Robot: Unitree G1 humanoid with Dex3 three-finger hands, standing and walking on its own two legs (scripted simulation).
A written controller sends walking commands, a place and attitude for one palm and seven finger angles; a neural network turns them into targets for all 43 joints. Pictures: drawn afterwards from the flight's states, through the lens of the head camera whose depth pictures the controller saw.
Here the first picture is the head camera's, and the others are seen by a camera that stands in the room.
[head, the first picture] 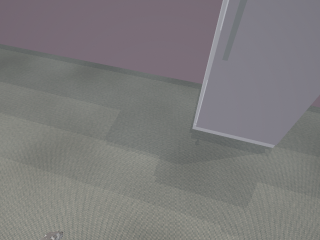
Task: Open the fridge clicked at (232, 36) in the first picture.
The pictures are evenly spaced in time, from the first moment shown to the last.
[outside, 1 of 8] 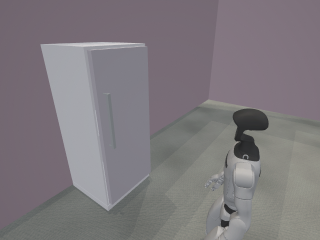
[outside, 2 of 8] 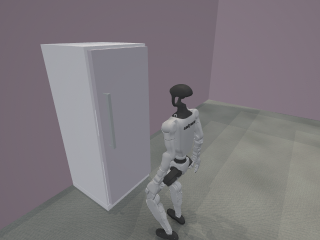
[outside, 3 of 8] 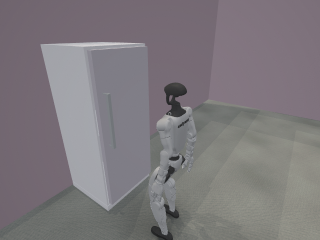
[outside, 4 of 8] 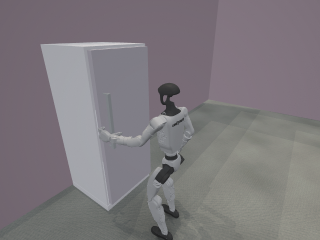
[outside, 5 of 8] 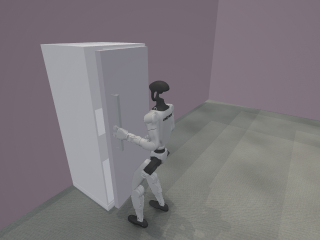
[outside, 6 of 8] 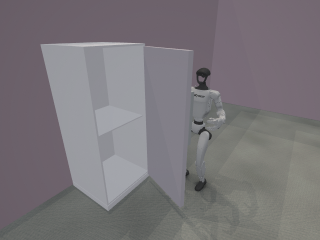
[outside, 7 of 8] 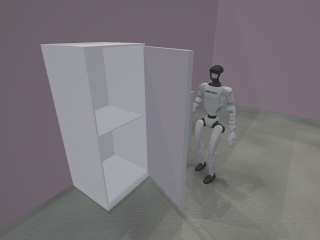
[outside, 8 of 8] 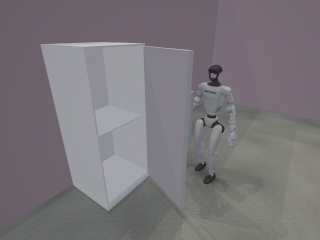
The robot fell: no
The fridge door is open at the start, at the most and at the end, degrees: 0 77 70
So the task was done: yes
